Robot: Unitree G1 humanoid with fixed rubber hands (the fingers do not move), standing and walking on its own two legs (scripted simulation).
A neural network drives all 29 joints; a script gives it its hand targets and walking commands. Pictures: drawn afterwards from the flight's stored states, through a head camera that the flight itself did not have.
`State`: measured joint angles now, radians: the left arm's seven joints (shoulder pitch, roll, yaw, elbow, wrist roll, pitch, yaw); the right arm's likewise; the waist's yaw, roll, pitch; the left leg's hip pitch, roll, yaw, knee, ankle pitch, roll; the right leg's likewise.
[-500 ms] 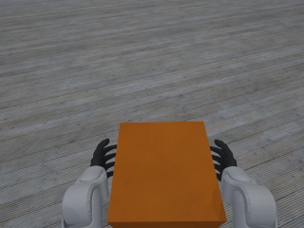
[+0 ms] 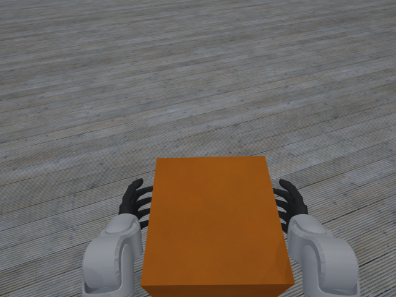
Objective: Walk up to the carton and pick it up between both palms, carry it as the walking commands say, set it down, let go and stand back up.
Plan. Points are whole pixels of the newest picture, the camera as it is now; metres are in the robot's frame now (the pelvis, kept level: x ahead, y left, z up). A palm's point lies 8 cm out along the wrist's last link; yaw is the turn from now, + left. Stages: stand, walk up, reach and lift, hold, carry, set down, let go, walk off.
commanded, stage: carry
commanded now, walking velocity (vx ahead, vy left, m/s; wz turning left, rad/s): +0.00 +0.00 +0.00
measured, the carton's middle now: (211, 237) +0.24 +0.00 +0.03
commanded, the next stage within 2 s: hold in 0.70 s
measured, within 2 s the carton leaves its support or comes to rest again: neither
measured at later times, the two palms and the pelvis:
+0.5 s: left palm (134, 212) +0.27 +0.14 +0.09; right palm (290, 212) +0.26 -0.15 +0.08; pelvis +0.02 +0.00 +0.00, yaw +0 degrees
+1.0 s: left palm (139, 232) +0.26 +0.15 +0.03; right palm (283, 238) +0.24 -0.14 +0.02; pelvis +0.01 +0.00 +0.01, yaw +0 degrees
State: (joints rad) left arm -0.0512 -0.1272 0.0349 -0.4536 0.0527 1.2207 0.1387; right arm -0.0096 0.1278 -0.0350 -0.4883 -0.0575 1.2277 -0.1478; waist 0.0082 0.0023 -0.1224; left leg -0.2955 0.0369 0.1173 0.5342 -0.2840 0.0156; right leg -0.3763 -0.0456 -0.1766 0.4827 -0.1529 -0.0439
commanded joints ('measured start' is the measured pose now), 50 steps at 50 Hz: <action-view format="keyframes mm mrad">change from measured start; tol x8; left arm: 1 -354 -749 -551 -76 -255 -18 -119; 35 -376 -728 -499 35 -213 -138 -132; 36 -263 -377 -148 386 75 -254 -116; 37 -308 -128 -70 611 53 -354 -112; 40 -197 -248 -241 344 -22 -528 -106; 44 -285 -337 -401 137 -120 -628 -129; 46 -240 -277 -486 190 -143 -609 -143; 50 -278 -200 -297 400 -72 -624 -148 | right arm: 1 -395 730 551 -92 257 -31 119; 35 -410 698 486 34 213 -144 135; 36 -280 347 135 385 -85 -246 109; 37 -267 97 11 633 -53 -350 112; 39 -241 170 176 375 13 -490 112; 43 -271 326 390 156 94 -593 120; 45 -279 331 395 173 67 -608 115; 46 -150 304 387 247 96 -589 92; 50 -287 224 327 338 72 -581 99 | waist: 1 0 -1 -160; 35 2 -1 -179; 36 -27 79 341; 43 15 -6 -337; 50 17 1 25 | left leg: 1 -7 105 -104 -102 102 16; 35 14 103 -89 -91 132 11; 36 -56 -84 -145 -223 -146 22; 37 -96 -91 -186 -236 -128 35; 41 185 -89 -205 -170 582 6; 43 235 -94 -229 -167 739 1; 45 203 -90 -235 -192 640 6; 47 38 -90 -199 -222 220 29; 50 -63 -70 -192 -225 -22 50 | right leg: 1 146 -112 138 -75 32 -8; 35 169 -107 133 -53 98 -8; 36 326 108 202 -88 -97 -2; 37 359 108 223 -95 -109 -18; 43 592 94 270 -60 670 44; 46 623 102 222 -71 511 10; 50 546 96 208 -83 12 14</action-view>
